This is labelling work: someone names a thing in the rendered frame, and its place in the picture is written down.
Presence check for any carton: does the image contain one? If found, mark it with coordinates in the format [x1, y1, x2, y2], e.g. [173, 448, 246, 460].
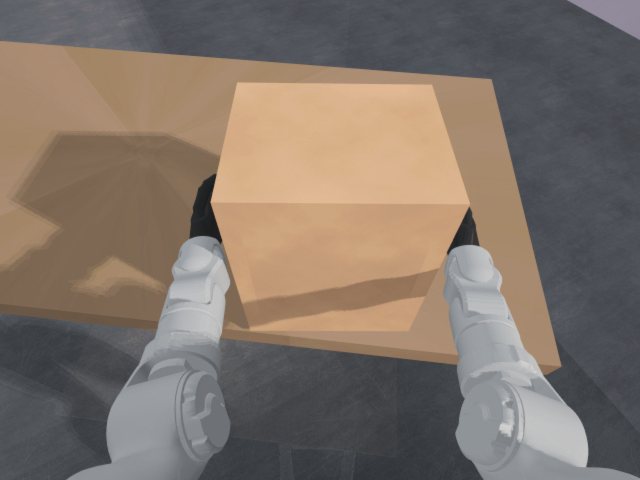
[210, 82, 470, 331]

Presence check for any robot right hand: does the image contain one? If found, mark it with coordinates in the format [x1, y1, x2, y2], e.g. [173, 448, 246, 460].
[447, 207, 480, 255]

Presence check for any robot left hand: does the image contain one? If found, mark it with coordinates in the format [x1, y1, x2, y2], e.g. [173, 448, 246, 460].
[189, 174, 222, 244]

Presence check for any robot right forearm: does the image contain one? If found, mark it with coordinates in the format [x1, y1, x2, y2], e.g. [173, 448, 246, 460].
[443, 245, 588, 461]

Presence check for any table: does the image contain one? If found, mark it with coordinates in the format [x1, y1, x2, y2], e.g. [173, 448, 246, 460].
[0, 41, 562, 375]

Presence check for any left robot upper arm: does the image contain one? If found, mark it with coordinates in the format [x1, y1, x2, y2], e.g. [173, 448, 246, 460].
[67, 369, 230, 480]

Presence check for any right robot upper arm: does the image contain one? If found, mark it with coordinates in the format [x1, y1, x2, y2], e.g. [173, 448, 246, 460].
[455, 379, 640, 480]

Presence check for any robot left forearm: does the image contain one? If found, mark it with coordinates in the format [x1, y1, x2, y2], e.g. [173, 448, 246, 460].
[106, 236, 230, 458]

